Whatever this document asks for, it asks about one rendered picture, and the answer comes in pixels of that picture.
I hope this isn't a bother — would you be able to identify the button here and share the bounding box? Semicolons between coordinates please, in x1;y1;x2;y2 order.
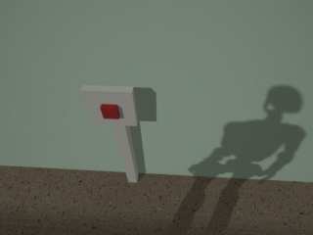
100;104;120;119

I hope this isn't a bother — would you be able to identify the panel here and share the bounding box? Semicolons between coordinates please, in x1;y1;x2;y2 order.
80;85;139;183

